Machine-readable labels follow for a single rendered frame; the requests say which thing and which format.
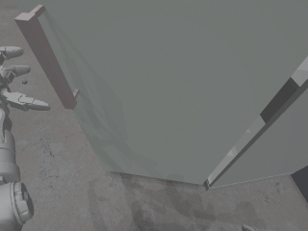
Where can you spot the robot left forearm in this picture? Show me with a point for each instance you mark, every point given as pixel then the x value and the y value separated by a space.
pixel 9 170

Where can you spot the left robot upper arm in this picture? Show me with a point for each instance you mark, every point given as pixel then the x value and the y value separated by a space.
pixel 16 206

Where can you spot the fridge door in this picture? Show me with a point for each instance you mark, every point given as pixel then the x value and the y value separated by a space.
pixel 168 87

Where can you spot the left robot hand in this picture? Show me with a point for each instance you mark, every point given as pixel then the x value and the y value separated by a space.
pixel 17 100

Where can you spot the handle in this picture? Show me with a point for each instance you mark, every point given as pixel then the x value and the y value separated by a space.
pixel 29 25

